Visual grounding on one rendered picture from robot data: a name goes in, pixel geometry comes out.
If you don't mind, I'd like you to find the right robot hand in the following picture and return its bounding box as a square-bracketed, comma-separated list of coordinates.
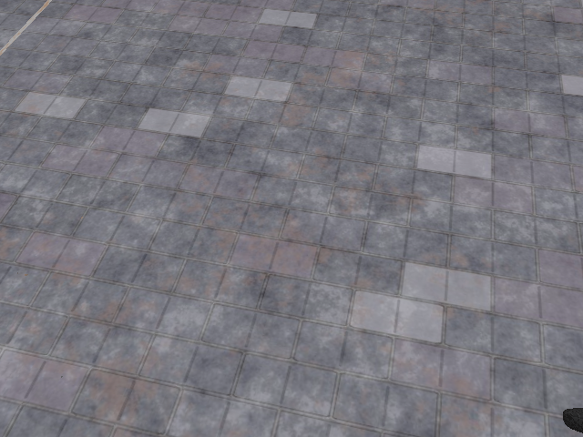
[563, 408, 583, 433]

